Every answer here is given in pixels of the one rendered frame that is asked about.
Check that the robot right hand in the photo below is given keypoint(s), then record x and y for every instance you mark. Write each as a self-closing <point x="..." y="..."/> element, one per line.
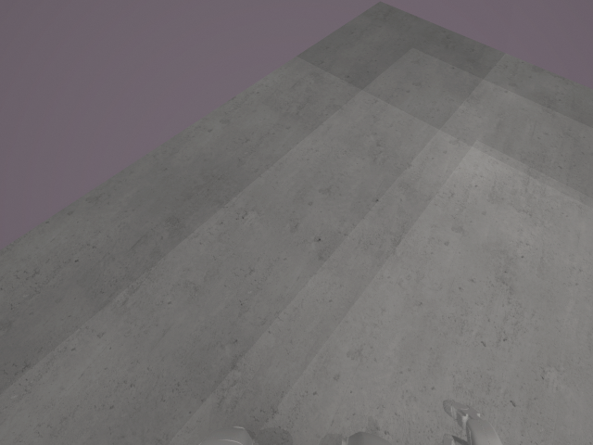
<point x="479" y="432"/>

